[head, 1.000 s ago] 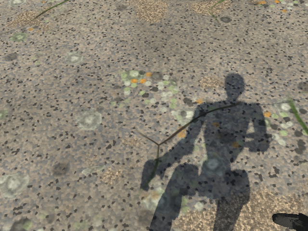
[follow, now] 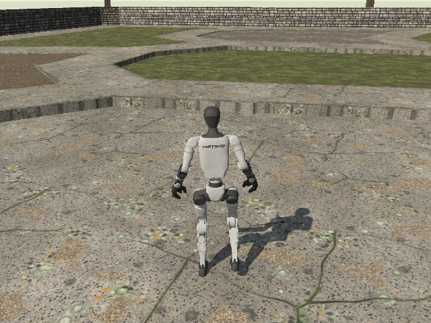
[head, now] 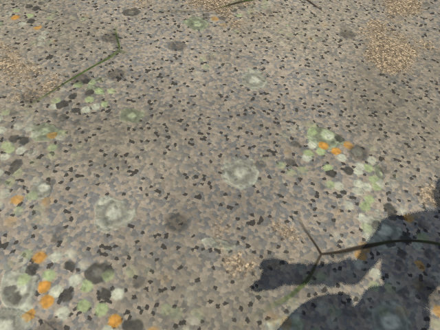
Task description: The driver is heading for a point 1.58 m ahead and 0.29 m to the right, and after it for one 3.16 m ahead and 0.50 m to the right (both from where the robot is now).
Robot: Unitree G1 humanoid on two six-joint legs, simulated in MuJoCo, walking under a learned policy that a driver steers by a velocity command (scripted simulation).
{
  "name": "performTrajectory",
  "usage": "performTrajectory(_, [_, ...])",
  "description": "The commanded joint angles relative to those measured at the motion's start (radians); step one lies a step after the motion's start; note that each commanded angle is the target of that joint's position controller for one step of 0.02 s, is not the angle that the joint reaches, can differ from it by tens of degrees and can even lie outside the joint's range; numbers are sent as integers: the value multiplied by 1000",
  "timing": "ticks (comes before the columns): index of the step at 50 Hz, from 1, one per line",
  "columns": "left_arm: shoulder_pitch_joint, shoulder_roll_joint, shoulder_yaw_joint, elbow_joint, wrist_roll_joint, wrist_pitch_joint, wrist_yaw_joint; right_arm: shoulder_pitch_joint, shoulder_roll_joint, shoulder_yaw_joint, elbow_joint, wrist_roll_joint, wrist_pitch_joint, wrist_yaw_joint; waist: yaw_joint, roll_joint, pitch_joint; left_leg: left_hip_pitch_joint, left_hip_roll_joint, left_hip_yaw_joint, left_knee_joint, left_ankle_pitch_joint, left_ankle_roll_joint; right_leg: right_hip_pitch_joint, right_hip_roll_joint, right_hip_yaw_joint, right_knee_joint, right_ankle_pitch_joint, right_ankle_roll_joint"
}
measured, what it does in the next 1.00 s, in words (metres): walks ahead: right foot, then left foot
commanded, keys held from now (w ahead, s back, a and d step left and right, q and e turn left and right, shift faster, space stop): q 0.02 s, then no key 0.10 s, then w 0.50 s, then w+e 0.38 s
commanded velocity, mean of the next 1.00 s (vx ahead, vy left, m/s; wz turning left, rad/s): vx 0.32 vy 0.00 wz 0.03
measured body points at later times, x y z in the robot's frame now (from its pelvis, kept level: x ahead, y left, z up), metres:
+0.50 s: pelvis +0.07 -0.02 +0.01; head +0.08 -0.04 +0.46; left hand +0.09 +0.26 -0.10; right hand +0.25 -0.27 -0.10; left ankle +0.08 +0.12 -0.67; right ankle +0.03 -0.13 -0.74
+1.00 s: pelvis +0.31 +0.07 +0.01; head +0.33 +0.08 +0.46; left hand +0.44 +0.35 -0.10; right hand +0.38 -0.21 -0.10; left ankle +0.29 +0.17 -0.74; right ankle +0.36 -0.09 -0.65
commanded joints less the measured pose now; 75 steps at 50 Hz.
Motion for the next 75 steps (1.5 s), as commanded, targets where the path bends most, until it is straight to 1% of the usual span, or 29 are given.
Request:
performTrajectory(1, [-16, 100, 28, -80, 7, -11, 11, -44, -166, -43, -74, 6, -12, -20, 8, 158, -131, 160, 238, -272, -167, 493, 195, -118, 11, 59, 57, 106, 9])
performTrajectory(6, [-15, 47, 3, -73, -2, -13, -1, -29, -151, -33, -59, -2, -10, -35, -12, 172, -154, 161, 216, -251, -164, 370, 188, -26, 14, 49, -188, 179, 17])
performTrajectory(11, [-47, 66, -1, -99, -21, -38, -33, 27, -162, -26, -25, 1, -17, -18, -59, 222, -73, 68, 226, -376, -264, -286, 197, 65, 29, 9, -392, 124, -30])
performTrajectory(15, [44, 39, -5, -64, -26, -83, -48, 20, -146, -10, -10, 10, -27, -11, 6, 158, -35, -31, 181, -383, -215, -357, 154, 297, 50, -26, -658, 239, -102])
performTrajectory(16, [104, 50, -2, -50, -19, -92, -44, 5, -107, 3, -15, 6, -33, -10, 33, 131, -53, -98, 142, -355, -146, -341, 116, 409, -1, 35, -681, 235, -125])
performTrajectory(17, [216, 98, 6, -31, -6, -98, -36, -30, -38, 23, -33, -1, -43, -8, 65, -3, -78, -215, 56, -230, 100, -311, 52, 524, -159, 224, -756, 159, -176])
performTrajectory(18, [267, 206, 34, -7, 7, -98, -45, -47, -48, 17, -83, 14, -63, -10, 47, -229, -35, -432, -48, -38, 313, -317, 4, 547, -322, 573, -889, -71, -310])
performTrajectory(19, [257, 160, 26, -15, 3, -104, -47, -82, -135, -9, -80, 25, -78, -14, 71, -157, 42, -532, 14, -72, 463, -326, -10, 520, -362, 651, -929, -178, -364])
performTrajectory(20, [228, 115, 12, -20, -6, -107, -40, -63, -142, -16, -65, 30, -87, -6, 49, -121, 63, -570, 43, -89, 518, -238, -8, 527, -323, 583, -926, -189, -338])
performTrajectory(27, [213, 86, -7, -19, -14, -96, -27, -118, -27, 10, -45, 8, -105, 22, 57, -79, 28, -433, 92, 27, 315, 133, -64, 464, -156, 180, -972, 323, -260])
performTrajectory(32, [278, 130, 3, 15, -30, -83, -31, -216, -23, 17, -66, 21, -115, 44, 93, -86, 53, -260, 58, 58, 78, 207, -60, 413, -175, 130, -954, 411, -256])
performTrajectory(35, [266, 154, 11, 25, -40, -72, -29, -178, -68, 1, -70, 27, -127, 50, 38, -99, 49, -174, 46, 35, 4, 164, -22, 454, -220, 178, -904, 506, -237])
performTrajectory(37, [244, 145, 6, 23, -36, -66, -26, 16, -129, -34, -17, 20, -128, 35, -77, -76, -72, 120, 12, 60, -47, 160, 22, 413, -160, 117, -678, 771, -193])
performTrajectory(38, [235, 95, -14, 4, -19, -70, -26, 190, -180, -54, 14, 10, -124, 21, -159, -35, -213, 406, 122, -38, -8, 146, 66, 259, -108, 80, -425, 659, -153])
performTrajectory(39, [349, -35, -51, -34, -17, -83, -26, 293, -292, -76, 31, -18, -116, 13, -123, 261, -400, 759, 419, -491, -71, -75, 203, -96, 43, 20, -14, 170, -78])
performTrajectory(40, [330, 31, -37, -18, -46, -97, -25, 298, -210, -54, 33, -16, -116, 16, -141, 309, -428, 696, 453, -718, -236, -250, 230, -189, 58, 147, 150, -45, -77])
performTrajectory(41, [241, 104, -12, -39, -70, -97, -28, 229, -155, -34, 38, -6, -115, 13, -128, 246, -251, 571, 428, -566, -253, -291, 188, -270, 5, 141, 209, 15, -85])
performTrajectory(43, [155, 88, -12, -54, -44, -89, -28, 115, -86, -13, 44, -6, -117, 12, -73, 149, -96, 329, 348, -337, -291, -106, 152, -233, -66, 103, 144, 157, -92])
performTrajectory(48, [165, 21, -12, -46, -38, -37, -31, 36, -72, -21, 79, -15, -154, 9, 6, 119, -7, 145, 304, -69, -402, 163, 152, -162, -100, 117, 52, 296, -71])
performTrajectory(59, [-151, -4, -33, -176, -33, -56, -95, 148, -166, -48, 161, 13, -109, -12, -91, 61, 84, 378, 320, 196, -357, 397, 103, -208, -54, -26, -451, 501, -121])
performTrajectory(63, [31, 88, 17, -169, -32, -43, -95, 128, -222, -62, 155, 28, -76, -23, 46, 127, -76, 421, 305, 251, 13, 988, 59, 107, 87, -128, -481, 319, -209])
performTrajectory(64, [202, 144, 51, -127, -34, -36, -80, 117, -203, -52, 148, 31, -76, -26, 140, 103, -163, 296, 265, 275, 248, 921, 25, 374, 121, -112, -545, 379, -250])
performTrajectory(65, [296, 240, 78, -104, -37, -25, -58, 164, -108, -22, 116, -4, -86, -26, 130, -81, -250, -43, 180, 270, 598, 329, -27, 705, -72, 218, -556, 368, -337])
performTrajectory(66, [242, 283, 72, -143, -37, -42, -64, 190, -42, 9, 67, -9, -121, -14, 46, -220, -394, -358, -24, 63, 893, -340, -68, 911, -281, 804, -736, 185, -522])
performTrajectory(67, [246, 189, 45, -152, -30, -57, -73, 74, -143, -13, 47, 24, -151, 0, 117, -79, -384, -462, 33, -84, 918, -287, -49, 898, -280, 783, -816, 137, -470])
performTrajectory(68, [219, 153, 33, -141, -24, -68, -74, 18, -142, -10, 25, 46, -166, 6, 98, -49, -242, -492, 70, -70, 858, -205, -29, 769, -248, 639, -821, 188, -429])
performTrajectory(69, [154, 130, 25, -143, -26, -73, -73, 16, -123, -5, 31, 27, -171, -1, 43, 43, -151, -452, 115, -65, 756, -136, -27, 612, -200, 524, -820, 298, -393])
performTrajectory(71, [69, 88, 9, -168, -9, -77, -64, 46, -137, -15, 49, -3, -153, -5, -20, 10, -100, -329, 156, -69, 648, -66, -42, 425, -144, 409, -851, 464, -374])
performTrajectory(75, [85, 118, 16, -145, -16, -83, -41, 11, -92, -2, 41, -21, -121, -9, -26, 12, -61, -296, 139, -31, 465, 39, -108, 283, -98, 297, -883, 604, -376])
Velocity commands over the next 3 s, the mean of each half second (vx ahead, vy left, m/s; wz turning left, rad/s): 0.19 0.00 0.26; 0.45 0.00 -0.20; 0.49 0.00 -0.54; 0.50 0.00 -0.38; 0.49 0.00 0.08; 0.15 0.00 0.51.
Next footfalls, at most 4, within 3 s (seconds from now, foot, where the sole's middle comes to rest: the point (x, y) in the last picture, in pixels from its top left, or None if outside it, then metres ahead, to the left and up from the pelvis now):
0.32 right None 0.07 -0.13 -0.77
0.76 left None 0.33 0.17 -0.77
1.28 right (250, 272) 0.62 -0.09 -0.77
1.76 left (219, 185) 0.95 0.01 -0.77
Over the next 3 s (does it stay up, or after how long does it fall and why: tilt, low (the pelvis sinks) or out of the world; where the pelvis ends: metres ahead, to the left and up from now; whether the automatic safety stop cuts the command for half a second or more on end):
stays up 1.22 -0.29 0.00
